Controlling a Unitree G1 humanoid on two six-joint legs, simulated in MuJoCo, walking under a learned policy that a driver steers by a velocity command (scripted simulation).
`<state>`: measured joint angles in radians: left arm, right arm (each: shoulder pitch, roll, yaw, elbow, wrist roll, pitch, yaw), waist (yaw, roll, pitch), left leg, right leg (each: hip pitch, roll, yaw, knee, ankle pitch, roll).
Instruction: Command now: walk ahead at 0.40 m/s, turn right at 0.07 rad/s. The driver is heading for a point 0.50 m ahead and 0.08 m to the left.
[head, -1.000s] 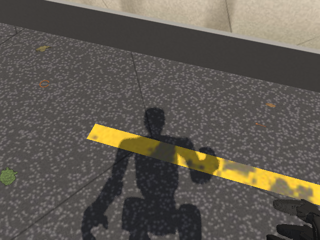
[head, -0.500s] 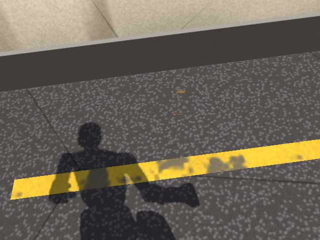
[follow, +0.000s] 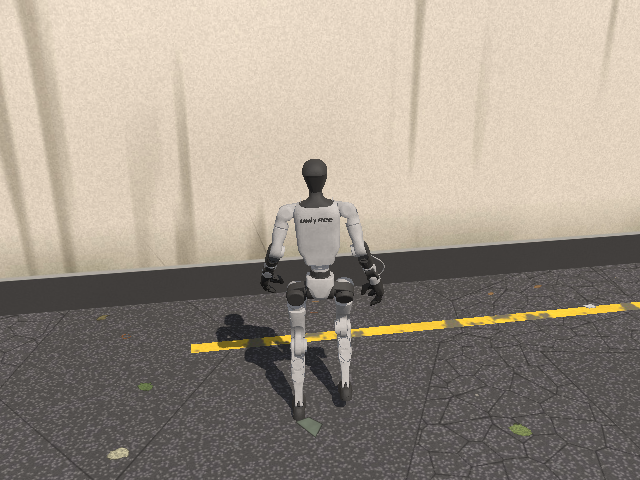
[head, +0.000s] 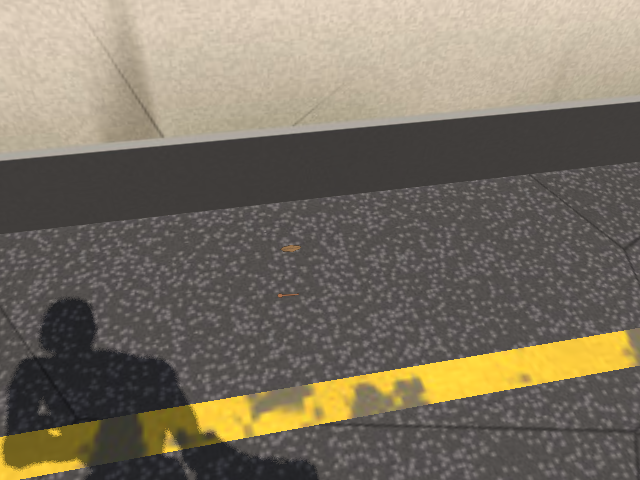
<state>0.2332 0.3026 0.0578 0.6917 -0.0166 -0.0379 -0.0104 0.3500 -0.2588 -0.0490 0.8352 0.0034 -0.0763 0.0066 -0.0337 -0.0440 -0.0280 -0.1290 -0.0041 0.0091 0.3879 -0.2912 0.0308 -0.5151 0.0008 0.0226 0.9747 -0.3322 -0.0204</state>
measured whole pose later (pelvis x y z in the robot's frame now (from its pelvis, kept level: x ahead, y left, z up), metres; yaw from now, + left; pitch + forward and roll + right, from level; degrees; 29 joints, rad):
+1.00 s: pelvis +0.46 +0.00 -0.01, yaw +14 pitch +1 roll +0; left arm 0.16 0.30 0.05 0.83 -0.01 -0.01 0.02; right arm 0.13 -0.25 -0.04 0.74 -0.02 -0.04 0.03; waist 0.00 -0.03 0.08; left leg -0.38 -0.06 0.03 0.45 -0.10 0.08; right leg -0.46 -0.07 0.03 1.00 -0.49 0.06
